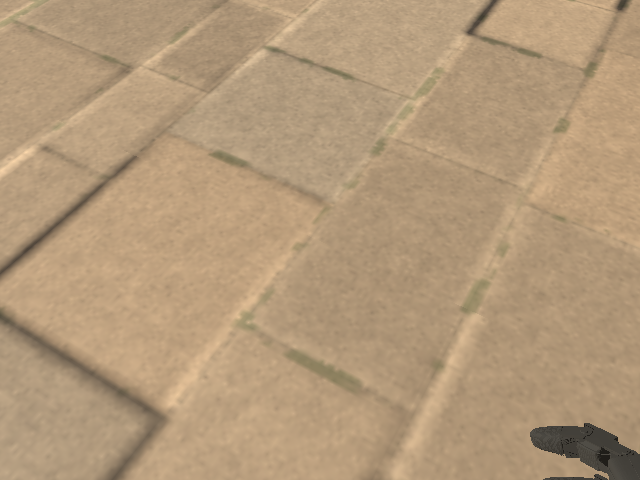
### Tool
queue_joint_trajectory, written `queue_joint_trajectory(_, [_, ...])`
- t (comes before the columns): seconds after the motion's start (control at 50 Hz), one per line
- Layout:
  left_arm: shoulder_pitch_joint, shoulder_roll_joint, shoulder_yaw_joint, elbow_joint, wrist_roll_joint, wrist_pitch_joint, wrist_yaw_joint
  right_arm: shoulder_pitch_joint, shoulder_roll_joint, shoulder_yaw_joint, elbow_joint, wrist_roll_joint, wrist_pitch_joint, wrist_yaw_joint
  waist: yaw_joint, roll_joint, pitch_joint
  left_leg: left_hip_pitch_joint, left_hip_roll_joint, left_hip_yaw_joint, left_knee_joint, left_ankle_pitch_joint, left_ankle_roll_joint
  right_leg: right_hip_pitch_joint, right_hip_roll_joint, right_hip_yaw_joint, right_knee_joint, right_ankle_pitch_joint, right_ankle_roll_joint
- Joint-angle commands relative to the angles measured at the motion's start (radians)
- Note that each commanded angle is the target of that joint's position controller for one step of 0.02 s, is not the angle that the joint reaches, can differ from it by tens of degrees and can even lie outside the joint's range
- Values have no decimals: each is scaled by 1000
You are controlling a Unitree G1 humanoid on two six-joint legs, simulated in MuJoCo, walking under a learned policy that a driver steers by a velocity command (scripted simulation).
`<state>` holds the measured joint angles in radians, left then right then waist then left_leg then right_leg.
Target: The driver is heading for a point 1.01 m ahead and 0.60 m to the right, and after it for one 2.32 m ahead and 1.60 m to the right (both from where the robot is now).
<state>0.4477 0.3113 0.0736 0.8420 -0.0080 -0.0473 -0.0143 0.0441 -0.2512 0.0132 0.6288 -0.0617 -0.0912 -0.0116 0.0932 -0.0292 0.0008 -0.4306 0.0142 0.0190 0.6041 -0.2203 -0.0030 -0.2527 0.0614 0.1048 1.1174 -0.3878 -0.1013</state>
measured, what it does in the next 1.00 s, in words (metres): walks ahead, turning right: right foot, then left foot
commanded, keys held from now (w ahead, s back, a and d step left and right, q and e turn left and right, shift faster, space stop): w+e+shift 1.00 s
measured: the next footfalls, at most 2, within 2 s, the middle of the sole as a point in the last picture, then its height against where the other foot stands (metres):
right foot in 0.36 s outside the picture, level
left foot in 0.76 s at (421, 302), level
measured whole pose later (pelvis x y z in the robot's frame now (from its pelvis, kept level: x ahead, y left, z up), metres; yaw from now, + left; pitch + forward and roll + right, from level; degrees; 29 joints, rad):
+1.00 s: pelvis +0.84 -0.25 +0.01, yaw -56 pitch +1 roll +3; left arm 0.09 0.38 0.06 0.62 0.03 0.02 -0.07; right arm 0.43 -0.33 -0.06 0.81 -0.03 -0.08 0.00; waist -0.06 -0.07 0.01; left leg -0.05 0.02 0.18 0.36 -0.31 -0.02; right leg -0.73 -0.04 -0.01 1.23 -0.17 -0.09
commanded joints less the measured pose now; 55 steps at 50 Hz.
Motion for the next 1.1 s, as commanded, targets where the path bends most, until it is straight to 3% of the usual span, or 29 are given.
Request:
queue_joint_trajectory(0.02, [-144, 64, 4, -126, 27, 3, -19, 247, -127, -66, 29, 4, -3, -7, -163, 85, -44, 494, 326, -430, -360, -231, 143, -544, -125, -31, 180, 100, 1])
queue_joint_trajectory(0.06, [-180, 22, -5, -155, 41, 31, -40, 282, -106, -62, 80, 23, -19, -3, -125, 134, 18, 412, 289, -265, -390, -51, 119, -540, -163, -33, 148, 101, 16])
queue_joint_trajectory(0.12, [-297, 3, -19, -225, 45, 54, -58, 303, -82, -60, 125, 43, -39, 10, -101, 117, 45, 404, 272, -85, -428, 199, 101, -607, -181, -62, 125, 171, 22])
queue_joint_trajectory(0.2, [-434, 17, -40, -291, 39, 49, -87, 259, -120, -66, 149, 40, -49, 6, -72, 77, 109, 303, 183, 170, -502, 371, 53, -460, -149, -170, -174, 393, 4])
queue_joint_trajectory(0.24, [-484, 20, -47, -299, 37, 47, -95, 303, -159, -72, 168, 39, -48, 3, -82, 55, 127, 321, 170, 242, -480, 673, 34, -332, -87, -266, -316, 425, -34])
queue_joint_trajectory(0.28, [-426, 51, -40, -277, 36, 44, -87, 352, -224, -87, 169, 38, -32, -8, -42, 100, 59, 431, 193, 254, -315, 1127, 18, -217, -6, -318, -353, 361, -68])
queue_joint_trajectory(0.32, [-155, 116, -9, -204, 36, 37, -68, 307, -287, -104, 147, 29, 4, -21, 111, 140, -90, 409, 242, 229, 62, 1303, 29, 82, 45, -281, -365, 262, -116])
queue_joint_trajectory(0.34, [60, 164, 21, -131, 37, 33, -47, 272, -285, -104, 126, 22, 16, -17, 195, 107, -180, 261, 233, 213, 376, 1138, 36, 361, 55, -212, -429, 229, -152])
queue_joint_trajectory(0.36, [42, 226, 59, -114, 4, 48, -17, 258, -217, -96, 124, 18, 17, 0, 153, -84, -153, -7, 38, 208, 785, 150, 8, 529, -18, -52, -495, 156, -173])
queue_joint_trajectory(0.38, [-74, 370, 77, -176, 48, 67, -14, 367, -146, -67, -2, 30, 0, 8, -15, -259, -275, -397, -58, 77, 1135, -297, -44, 764, -298, 537, -621, 185, -379])
queue_joint_trajectory(0.4, [-20, 333, 80, -204, 37, 74, -1, 247, -202, -65, -32, 26, -26, 7, 72, -44, -348, -476, -23, -101, 1117, -201, -34, 753, -327, 697, -782, 4, -403])
queue_joint_trajectory(0.42, [-44, 283, 69, -171, 30, 64, 11, 205, -194, -57, -40, 28, -39, 8, 24, 33, -158, -485, 32, -115, 987, -153, -24, 565, -317, 660, -862, -14, -354])
queue_joint_trajectory(0.44, [-69, 234, 55, -150, 27, 48, 15, 188, -184, -51, -39, 20, -37, 5, -38, 105, -45, -418, 76, -111, 846, -138, -26, 380, -273, 573, -873, 72, -309])
queue_joint_trajectory(0.48, [-137, 191, 34, -154, 27, 16, 23, 234, -169, -43, -17, -14, 5, 4, -128, 120, 35, -260, 109, -109, 718, -186, -47, 106, -183, 416, -876, 221, -280])
queue_joint_trajectory(0.52, [-139, 168, 24, -150, 19, -7, 13, 202, -149, -39, -34, -15, 40, 7, -148, 103, 59, -186, 126, -84, 566, -218, -72, -52, -128, 339, -907, 242, -276])
queue_joint_trajectory(0.56, [-152, 172, 28, -152, 18, -21, 8, 62, -110, -23, -94, -1, 42, 19, -125, 68, 103, -114, 122, -49, 363, -39, -83, -181, -72, 289, -948, 242, -246])
queue_joint_trajectory(0.62, [-140, 187, 42, -149, 12, -27, -4, -30, -89, -12, -115, 34, 36, 33, -74, 19, 78, 49, 70, -38, 105, 273, -69, -192, -37, 264, -943, 330, -175])
queue_joint_trajectory(0.68, [-95, 204, 52, -135, 6, -23, 0, -35, -135, -27, -112, 43, 31, 29, -52, -8, 35, 116, 33, -59, -26, 273, -46, -20, -76, 318, -853, 474, -125])
queue_joint_trajectory(0.72, [-101, 242, 60, -134, 17, -18, 4, 116, -201, -57, -68, 43, 25, 11, -130, 8, -70, 285, -23, -51, -52, 94, -29, 70, -68, 321, -628, 699, -82])
queue_joint_trajectory(0.74, [-142, 257, 61, -137, 19, -22, -1, 306, -237, -77, -26, 38, 21, -4, -249, 42, -160, 496, -14, -35, -56, 23, -19, 10, -24, 270, -386, 737, -53])
queue_joint_trajectory(0.76, [-167, 154, 31, -162, 20, -35, -2, 523, -309, -104, 4, 14, 15, -29, -331, 139, -284, 731, 176, -219, -76, -295, 10, -145, 34, 193, -40, 491, -36])
queue_joint_trajectory(0.78, [-74, 8, -10, -219, -18, -35, -1, 479, -385, -115, -4, -22, 17, -28, -208, 435, -353, 858, 449, -784, -321, -639, 73, -432, 126, 86, 221, -169, -11])
queue_joint_trajectory(0.8, [-98, 71, -18, -212, 5, -19, 9, 342, -321, -116, -20, -4, 24, -22, -168, 369, -257, 733, 446, -924, -390, -744, 110, -548, 33, 36, 306, -44, -24])
queue_joint_trajectory(0.82, [-167, 121, -7, -202, 28, -5, 2, 265, -226, -96, -33, 7, 29, -18, -167, 215, -145, 611, 400, -729, -362, -663, 108, -553, -32, 6, 283, 48, -22])
queue_joint_trajectory(0.84, [-207, 127, -5, -201, 39, 5, -13, 253, -181, -85, -14, 10, 32, -11, -160, 115, -76, 510, 350, -550, -350, -473, 99, -528, -70, -11, 238, 88, -13])
queue_joint_trajectory(0.9, [-272, 66, -19, -235, 48, 43, -54, 313, -134, -71, 71, 28, 10, -3, -129, 128, 27, 377, 269, -252, -393, -161, 56, -518, -137, -21, 197, 115, 7])
queue_joint_trajectory(0.94, [-322, 46, -30, -272, 45, 57, -64, 326, -122, -69, 98, 40, -10, 12, -113, 123, 45, 364, 272, -136, -418, 9, 53, -557, -150, -38, 186, 182, 13])
queue_joint_trajectory(1.06, [-519, 54, -48, -340, 39, 60, -87, 341, -150, -75, 156, 30, -30, 11, -101, 61, 151, 351, 193, 198, -510, 353, 27, -500, -122, -188, -157, 389, -13])
queue_joint_trajectory(1.1, [-564, 35, -57, -345, 37, 53, -95, 396, -176, -77, 179, 29, -25, 2, -109, 58, 154, 405, 184, 266, -463, 730, -6, -396, -69, -285, -298, 377, -56])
